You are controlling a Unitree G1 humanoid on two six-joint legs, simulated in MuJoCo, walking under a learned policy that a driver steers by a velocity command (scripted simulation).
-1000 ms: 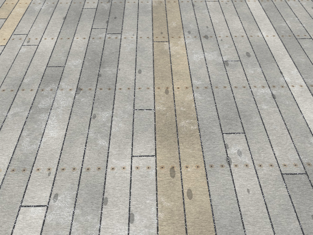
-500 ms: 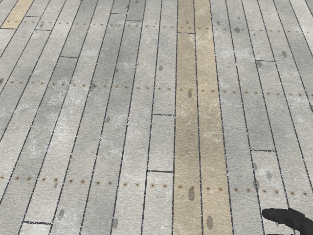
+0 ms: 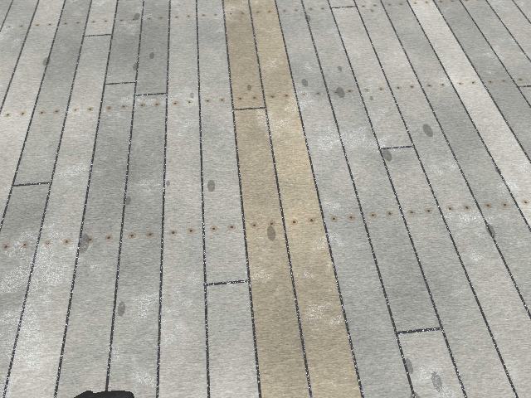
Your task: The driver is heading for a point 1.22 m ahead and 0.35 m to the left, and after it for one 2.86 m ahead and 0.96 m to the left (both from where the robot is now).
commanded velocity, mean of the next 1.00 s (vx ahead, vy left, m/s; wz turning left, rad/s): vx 0.49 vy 0.00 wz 0.02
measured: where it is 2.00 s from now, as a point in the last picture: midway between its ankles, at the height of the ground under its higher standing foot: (235, 305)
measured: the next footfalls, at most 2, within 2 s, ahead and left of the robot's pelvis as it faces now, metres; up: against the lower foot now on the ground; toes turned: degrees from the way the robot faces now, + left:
right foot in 0.04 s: +0.22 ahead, -0.13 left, +0.00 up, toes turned -2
left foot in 0.58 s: +0.50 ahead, +0.13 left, +0.00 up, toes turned +3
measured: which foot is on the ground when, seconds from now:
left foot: down 0.00-0.04, up 0.06-0.56, down 0.58-1.00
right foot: up 0.00-0.02, down 0.04-0.60, up 0.62-1.00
